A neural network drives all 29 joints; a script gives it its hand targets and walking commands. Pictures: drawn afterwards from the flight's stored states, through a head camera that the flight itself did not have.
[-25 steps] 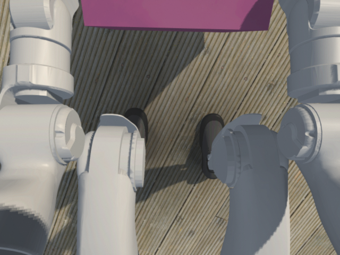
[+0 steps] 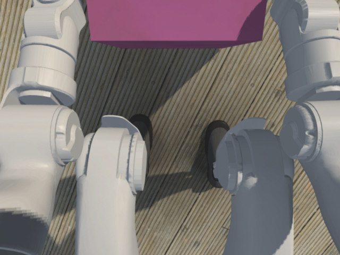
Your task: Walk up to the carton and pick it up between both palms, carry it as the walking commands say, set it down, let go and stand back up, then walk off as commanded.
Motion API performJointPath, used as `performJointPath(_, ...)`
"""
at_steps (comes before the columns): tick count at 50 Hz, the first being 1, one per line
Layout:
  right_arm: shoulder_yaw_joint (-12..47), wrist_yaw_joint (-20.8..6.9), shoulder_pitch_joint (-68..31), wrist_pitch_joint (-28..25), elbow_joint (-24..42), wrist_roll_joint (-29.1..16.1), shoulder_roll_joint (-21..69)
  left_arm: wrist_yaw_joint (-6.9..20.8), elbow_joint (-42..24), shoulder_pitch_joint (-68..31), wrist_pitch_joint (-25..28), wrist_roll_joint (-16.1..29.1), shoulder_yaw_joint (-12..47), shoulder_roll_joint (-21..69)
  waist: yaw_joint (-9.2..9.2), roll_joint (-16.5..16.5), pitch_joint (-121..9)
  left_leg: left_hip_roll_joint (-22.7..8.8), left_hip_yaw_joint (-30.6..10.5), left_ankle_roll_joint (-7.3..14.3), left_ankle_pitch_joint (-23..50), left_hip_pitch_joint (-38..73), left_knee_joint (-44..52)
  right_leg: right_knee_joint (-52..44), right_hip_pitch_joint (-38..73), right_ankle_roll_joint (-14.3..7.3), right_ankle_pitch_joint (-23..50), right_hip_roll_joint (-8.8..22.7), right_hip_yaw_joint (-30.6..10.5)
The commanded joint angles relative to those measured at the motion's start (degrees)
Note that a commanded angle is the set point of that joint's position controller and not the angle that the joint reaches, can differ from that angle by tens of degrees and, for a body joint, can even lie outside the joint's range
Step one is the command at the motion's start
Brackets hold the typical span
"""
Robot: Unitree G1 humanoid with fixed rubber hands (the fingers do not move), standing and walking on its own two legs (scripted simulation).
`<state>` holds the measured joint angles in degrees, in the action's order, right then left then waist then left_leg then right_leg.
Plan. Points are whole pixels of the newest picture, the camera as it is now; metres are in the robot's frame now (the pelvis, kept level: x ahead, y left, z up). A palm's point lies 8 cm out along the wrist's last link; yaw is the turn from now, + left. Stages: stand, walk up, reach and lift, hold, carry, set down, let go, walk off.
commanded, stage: set down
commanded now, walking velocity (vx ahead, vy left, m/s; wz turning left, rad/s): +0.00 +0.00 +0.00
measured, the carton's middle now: out of the picture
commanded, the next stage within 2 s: none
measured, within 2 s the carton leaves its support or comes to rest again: neither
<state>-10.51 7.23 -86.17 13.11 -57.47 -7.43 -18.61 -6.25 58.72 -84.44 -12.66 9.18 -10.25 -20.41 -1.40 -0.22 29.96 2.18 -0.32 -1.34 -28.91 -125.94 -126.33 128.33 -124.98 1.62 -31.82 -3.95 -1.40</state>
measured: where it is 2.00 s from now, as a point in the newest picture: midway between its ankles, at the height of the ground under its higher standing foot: (178, 161)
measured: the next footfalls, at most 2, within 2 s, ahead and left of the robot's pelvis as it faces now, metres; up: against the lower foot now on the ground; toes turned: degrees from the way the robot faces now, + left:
none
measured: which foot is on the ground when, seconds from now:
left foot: down 0.00-1.00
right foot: down 0.00-1.00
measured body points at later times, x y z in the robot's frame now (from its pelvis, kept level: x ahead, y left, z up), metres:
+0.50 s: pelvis +0.01 +0.01 -0.01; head +0.38 +0.00 +0.24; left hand +0.56 +0.20 -0.18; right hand +0.58 -0.15 -0.17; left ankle +0.14 +0.12 -0.33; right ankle +0.13 -0.12 -0.33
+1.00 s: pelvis +0.02 +0.00 -0.01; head +0.38 +0.00 +0.25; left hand +0.56 +0.20 -0.18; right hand +0.58 -0.16 -0.18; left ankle +0.14 +0.12 -0.33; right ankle +0.13 -0.12 -0.33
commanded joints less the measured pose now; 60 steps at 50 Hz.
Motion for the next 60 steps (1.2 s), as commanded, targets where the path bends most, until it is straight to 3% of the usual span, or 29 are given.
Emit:
performJointPath(1,21.0,-15.4,-39.0,-3.2,16.5,-6.9,55.8,15.3,-20.8,-46.6,3.4,9.3,21.0,56.5,2.00,-2.1,-102.6,3.5,4.9,1.4,15.8,39.2,7.5,-10.6,37.6,-2.1,16.3,-1.7,5.0)
performJointPath(3,22.6,-14.6,-40.4,-4.1,19.0,-8.8,56.5,14.8,-22.0,-47.2,4.2,10.5,21.8,55.1,1.33,-3.4,-106.3,3.6,5.0,1.5,18.4,40.5,7.0,-10.4,40.3,-1.8,19.6,-2.0,4.7)
performJointPath(5,21.7,-14.1,-38.7,-4.4,16.8,-8.6,56.8,14.5,-21.6,-47.0,4.8,10.6,22.3,54.2,1.07,-2.8,-105.0,3.7,4.9,1.5,19.0,39.8,7.0,-9.7,40.5,-1.9,20.9,-2.0,4.8)
performJointPath(7,20.8,-14.0,-37.0,-4.5,14.2,-7.8,55.9,14.5,-18.8,-45.4,4.8,9.9,21.2,53.9,1.28,-2.3,-99.5,3.6,4.8,1.6,16.1,37.0,7.5,-9.9,38.3,-2.1,18.1,-1.9,4.6)
performJointPath(8,20.8,-14.3,-37.2,-4.6,14.0,-8.0,55.8,14.5,-16.7,-43.5,4.8,8.8,20.2,53.3,-0.12,-1.8,-96.9,3.5,4.9,1.7,15.8,36.5,7.5,-9.9,36.6,-1.9,16.9,-1.8,4.5)
performJointPath(9,20.5,-14.6,-36.0,-4.4,12.2,-7.6,55.8,14.5,-15.3,-41.9,4.7,8.0,20.0,53.7,-0.05,-1.4,-94.3,3.5,4.7,1.7,15.0,36.3,7.4,-9.9,34.5,-2.0,15.7,-1.9,4.4)
performJointPath(10,20.5,-15.0,-35.2,-4.3,11.1,-7.5,56.3,14.6,-13.9,-40.2,4.6,7.2,19.1,53.9,-1.10,-1.6,-92.0,3.5,4.5,1.8,14.6,36.2,7.9,-9.9,33.3,-1.9,15.0,-1.9,4.5)
performJointPath(12,20.4,-15.5,-34.9,-4.5,11.2,-7.0,55.0,14.7,-11.9,-38.0,4.3,6.5,18.6,54.6,-1.17,-1.1,-90.3,3.4,4.4,1.6,14.3,36.5,7.7,-9.4,31.2,-1.7,13.7,-1.8,5.0)
performJointPath(13,20.5,-15.5,-35.0,-4.6,11.3,-6.8,54.2,14.7,-11.9,-38.3,4.3,6.5,18.9,54.8,-0.32,-0.7,-90.3,3.2,4.4,1.2,14.9,37.2,7.3,-9.5,30.8,-1.7,14.2,-1.7,5.0)
performJointPath(16,20.2,-16.0,-33.5,-4.8,10.7,-6.5,54.3,14.8,-12.4,-37.5,4.6,6.5,19.1,55.6,-0.11,-0.5,-89.5,3.4,3.9,1.3,15.7,36.7,7.0,-8.8,29.2,-1.7,14.9,-1.8,5.2)
performJointPath(22,18.3,-15.9,-29.7,-4.9,8.1,-5.0,54.4,15.0,-15.1,-39.9,5.6,8.5,21.2,55.0,3.40,-0.8,-87.7,3.5,2.9,0.8,16.3,36.6,6.4,-8.3,28.0,-2.3,15.6,-1.7,5.0)
performJointPath(26,18.0,-16.3,-28.4,-4.9,7.0,-4.4,54.7,15.2,-12.7,-37.5,5.7,7.9,20.1,54.1,3.36,-2.3,-83.3,3.6,2.7,1.1,14.3,33.6,6.4,-8.1,27.2,-2.3,14.3,-1.7,5.0)
performJointPath(29,17.2,-16.6,-27.9,-4.7,4.9,-3.5,54.7,15.4,-10.9,-38.0,5.8,7.1,18.8,53.0,2.17,-2.7,-79.6,3.6,3.1,1.3,12.5,31.9,6.7,-8.4,26.2,-2.4,12.2,-1.7,5.0)
performJointPath(35,15.9,-17.2,-26.5,-4.6,3.4,-2.2,54.8,16.3,-9.0,-36.2,5.8,5.4,17.3,52.5,1.40,-2.1,-73.5,3.5,3.7,1.3,10.9,28.3,6.2,-8.4,24.4,-2.5,11.4,-1.7,4.3)
performJointPath(36,15.5,-17.0,-26.3,-4.7,2.7,-1.8,53.9,16.4,-8.5,-35.5,5.8,5.5,17.6,53.0,2.47,-2.1,-72.3,3.4,3.5,1.3,10.2,27.5,6.3,-8.4,24.4,-2.4,11.2,-1.8,4.4)
performJointPath(37,15.4,-17.2,-26.1,-4.6,2.8,-1.7,54.3,16.5,-7.9,-34.6,5.7,5.0,16.7,53.0,1.49,-2.0,-71.9,3.5,3.9,1.5,10.4,26.6,6.1,-8.1,24.2,-2.5,11.2,-1.6,4.3)
performJointPath(40,15.0,-17.1,-24.3,-4.8,2.3,-1.0,53.7,16.7,-7.2,-32.9,5.7,4.3,16.2,53.0,1.88,-1.8,-69.2,3.3,3.4,1.3,11.0,25.5,5.9,-8.4,23.3,-2.5,11.9,-1.6,3.9)
performJointPath(41,15.0,-17.1,-24.3,-5.0,2.8,-0.8,54.1,16.8,-7.4,-32.1,5.8,4.1,16.2,53.2,1.15,-1.7,-69.4,3.6,3.9,1.2,11.5,25.3,5.7,-8.4,23.0,-2.4,12.2,-1.9,3.8)
performJointPath(42,14.8,-17.1,-22.8,-4.9,2.4,-0.4,54.1,16.8,-7.1,-30.7,5.9,4.0,16.1,52.8,1.86,-2.1,-68.6,3.7,3.8,1.1,11.7,24.7,5.7,-8.3,23.0,-2.1,12.9,-2.0,4.1)
performJointPath(48,13.5,-17.0,-20.5,-4.9,1.2,0.9,53.8,16.6,-7.5,-30.3,6.2,2.5,15.0,50.8,1.62,-2.4,-67.4,3.6,3.1,1.1,11.4,23.6,5.9,-8.3,22.4,-2.0,13.4,-1.9,3.5)
performJointPath(53,12.3,-16.4,-20.7,-5.4,1.6,2.1,51.3,16.3,-6.2,-28.6,6.4,1.3,13.2,48.8,1.08,-2.2,-67.5,3.2,3.2,1.1,11.0,23.2,5.9,-8.5,23.3,-1.7,12.9,-1.9,3.2)
performJointPath(56,11.7,-15.7,-18.8,-5.8,1.3,2.4,49.0,15.7,-7.4,-28.3,7.1,1.6,13.5,46.3,2.19,-2.2,-69.0,2.9,3.2,0.6,11.4,23.9,5.7,-8.2,24.0,-1.6,14.1,-1.9,3.3)
performJointPath(59,10.6,-14.6,-18.7,-6.4,1.3,2.4,43.9,14.7,-6.4,-26.5,7.6,0.9,11.9,41.6,1.18,-1.7,-70.0,2.9,3.6,0.6,11.9,24.3,5.8,-8.3,24.8,-1.3,14.3,-1.5,3.0)
performJointPath(60,10.0,-14.0,-18.5,-6.9,1.4,2.4,41.1,14.1,-5.9,-25.7,7.8,1.2,11.6,39.9,1.84,-1.9,-70.8,2.7,3.7,0.3,12.1,24.9,5.7,-8.1,25.3,-1.3,14.3,-1.5,3.1)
